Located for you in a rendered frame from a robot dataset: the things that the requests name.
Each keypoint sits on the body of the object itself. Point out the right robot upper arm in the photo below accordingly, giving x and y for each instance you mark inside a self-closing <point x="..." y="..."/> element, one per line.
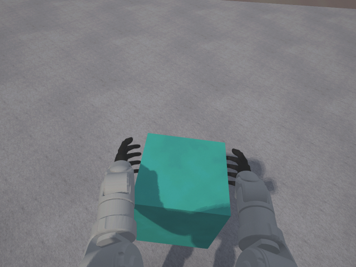
<point x="257" y="257"/>

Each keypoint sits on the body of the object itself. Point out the robot right forearm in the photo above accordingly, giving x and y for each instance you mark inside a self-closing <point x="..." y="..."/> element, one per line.
<point x="256" y="215"/>

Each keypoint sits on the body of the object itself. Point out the left robot hand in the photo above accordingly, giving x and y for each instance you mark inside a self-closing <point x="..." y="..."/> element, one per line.
<point x="123" y="150"/>

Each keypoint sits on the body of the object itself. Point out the carton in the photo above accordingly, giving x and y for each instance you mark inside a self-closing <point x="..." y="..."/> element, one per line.
<point x="181" y="191"/>

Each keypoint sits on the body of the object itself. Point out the robot left forearm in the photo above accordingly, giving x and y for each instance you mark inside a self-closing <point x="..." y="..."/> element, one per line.
<point x="115" y="216"/>

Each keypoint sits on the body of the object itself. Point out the right robot hand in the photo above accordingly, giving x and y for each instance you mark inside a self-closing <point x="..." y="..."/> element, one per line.
<point x="242" y="164"/>

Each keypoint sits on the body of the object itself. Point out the left robot upper arm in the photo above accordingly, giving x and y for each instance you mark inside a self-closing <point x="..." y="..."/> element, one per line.
<point x="122" y="254"/>

